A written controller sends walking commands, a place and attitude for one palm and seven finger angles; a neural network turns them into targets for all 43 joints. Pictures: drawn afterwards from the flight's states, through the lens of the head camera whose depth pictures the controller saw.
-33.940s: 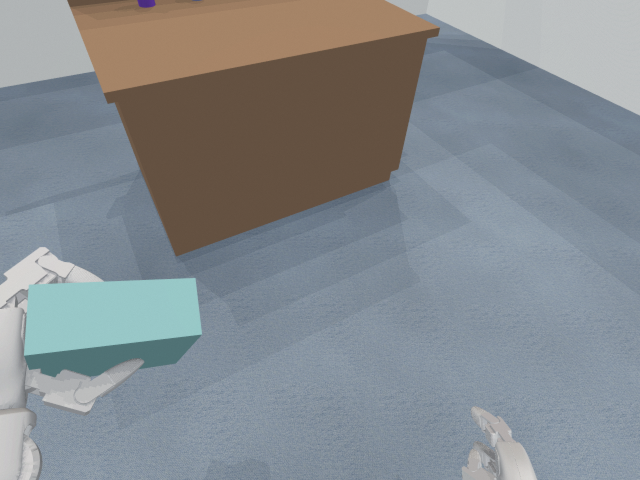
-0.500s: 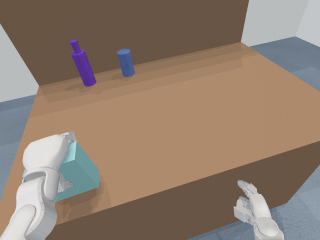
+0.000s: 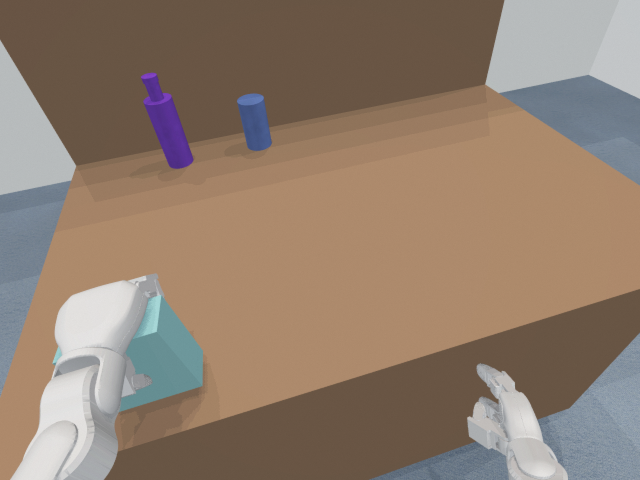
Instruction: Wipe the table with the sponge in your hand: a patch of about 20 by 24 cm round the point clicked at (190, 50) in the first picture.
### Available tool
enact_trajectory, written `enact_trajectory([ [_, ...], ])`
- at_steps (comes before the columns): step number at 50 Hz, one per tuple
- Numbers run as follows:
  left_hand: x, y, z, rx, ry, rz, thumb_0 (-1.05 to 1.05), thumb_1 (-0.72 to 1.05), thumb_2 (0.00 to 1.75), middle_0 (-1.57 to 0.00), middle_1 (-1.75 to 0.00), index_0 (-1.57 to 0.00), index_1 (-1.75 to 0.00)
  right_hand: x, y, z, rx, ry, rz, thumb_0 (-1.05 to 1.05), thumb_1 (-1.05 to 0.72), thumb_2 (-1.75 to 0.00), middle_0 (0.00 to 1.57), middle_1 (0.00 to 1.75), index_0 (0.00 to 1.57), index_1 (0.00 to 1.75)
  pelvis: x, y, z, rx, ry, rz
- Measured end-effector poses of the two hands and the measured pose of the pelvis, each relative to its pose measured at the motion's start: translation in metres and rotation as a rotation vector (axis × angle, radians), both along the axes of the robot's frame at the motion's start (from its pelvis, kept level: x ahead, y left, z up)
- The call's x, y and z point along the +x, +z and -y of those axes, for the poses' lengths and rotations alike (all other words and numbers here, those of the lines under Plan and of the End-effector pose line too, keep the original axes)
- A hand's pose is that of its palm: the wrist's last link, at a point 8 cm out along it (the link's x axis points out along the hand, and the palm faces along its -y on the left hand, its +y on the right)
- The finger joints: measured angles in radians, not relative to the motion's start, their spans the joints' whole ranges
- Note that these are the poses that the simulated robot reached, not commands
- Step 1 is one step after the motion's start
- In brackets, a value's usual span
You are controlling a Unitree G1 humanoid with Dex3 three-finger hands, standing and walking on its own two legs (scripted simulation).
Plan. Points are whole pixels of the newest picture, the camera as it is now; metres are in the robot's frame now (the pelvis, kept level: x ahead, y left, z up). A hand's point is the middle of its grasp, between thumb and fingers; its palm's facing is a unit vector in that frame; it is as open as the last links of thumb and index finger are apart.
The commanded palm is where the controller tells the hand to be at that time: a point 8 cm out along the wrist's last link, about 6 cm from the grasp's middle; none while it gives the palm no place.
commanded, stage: lower the sponge onto the table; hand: left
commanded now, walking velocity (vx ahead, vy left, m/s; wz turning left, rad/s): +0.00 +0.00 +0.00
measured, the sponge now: (146, 365) +0.22 +0.28 +0.03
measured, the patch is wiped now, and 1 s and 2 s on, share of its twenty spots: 0.00 0.05 0.30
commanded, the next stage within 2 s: wipe forward along the first lane in 0.42 s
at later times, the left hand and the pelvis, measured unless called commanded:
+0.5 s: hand (131, 342) +0.22 +0.28 +0.08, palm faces +0.03 -0.10 -0.99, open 10.0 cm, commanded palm +0.19 +0.27 +0.13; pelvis +0.00 +0.00 +0.00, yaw +0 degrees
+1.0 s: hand (131, 318) +0.26 +0.31 +0.07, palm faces -0.05 -0.05 -1.00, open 10.0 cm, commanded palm +0.24 +0.31 +0.11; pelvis +0.00 -0.01 +0.00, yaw +1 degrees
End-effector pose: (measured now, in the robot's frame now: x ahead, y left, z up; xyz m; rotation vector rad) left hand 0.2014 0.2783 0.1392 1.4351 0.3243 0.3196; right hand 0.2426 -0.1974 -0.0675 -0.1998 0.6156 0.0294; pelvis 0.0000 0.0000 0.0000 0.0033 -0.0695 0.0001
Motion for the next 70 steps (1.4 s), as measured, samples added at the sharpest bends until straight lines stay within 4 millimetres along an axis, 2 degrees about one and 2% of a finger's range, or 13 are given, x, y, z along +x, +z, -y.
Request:
enact_trajectory([
  [10,0.004,-0.005,-0.006,-0.002,0.036,-0.001,0.00,-0.49,1.04,-0.75,-1.34,-0.75,-1.34,-0.001,0.000,-0.003,0.010,-0.006,-0.009,0.01,-0.90,-0.90,0.20,0.30,0.17,0.29,0.001,0.001,-0.003,0.000,-0.001,-0.005],
  [27,0.001,-0.010,-0.002,0.010,0.034,0.001,0.00,-0.49,1.04,-0.74,-1.35,-0.74,-1.35,-0.001,-0.001,-0.002,0.015,-0.004,-0.014,0.01,-0.90,-0.90,0.20,0.30,0.19,0.29,0.003,0.000,-0.003,-0.002,0.001,-0.014],
  [39,0.019,-0.011,-0.010,0.039,0.054,-0.038,-0.01,-0.50,1.04,-0.77,-1.33,-0.77,-1.33,-0.007,-0.009,0.005,0.007,-0.018,-0.043,0.01,-0.90,-0.90,0.20,0.30,0.20,0.30,0.000,-0.001,0.004,0.000,0.008,-0.030],
  [47,0.035,-0.013,-0.018,0.054,0.052,-0.074,-0.01,-0.52,1.06,-0.78,-1.32,-0.78,-1.31,-0.023,-0.021,0.023,-0.010,-0.060,-0.081,0.01,-0.90,-0.90,0.20,0.30,0.20,0.30,-0.001,-0.003,0.010,-0.001,0.013,-0.049],
  [58,0.053,-0.014,-0.027,0.069,0.045,-0.096,0.00,-0.56,1.10,-0.79,-1.31,-0.79,-1.30,-0.056,-0.039,0.052,-0.043,-0.128,-0.166,0.01,-0.90,-0.90,0.20,0.30,0.20,0.30,-0.006,-0.006,0.015,-0.001,0.015,-0.080],
  [70,0.079,-0.012,-0.038,0.095,0.040,-0.125,0.01,-0.57,1.11,-0.80,-1.30,-0.80,-1.30,-0.088,-0.050,0.064,-0.043,-0.182,-0.228,0.01,-0.90,-0.90,0.20,0.30,0.20,0.30,-0.012,-0.008,0.016,-0.003,0.014,-0.111],
])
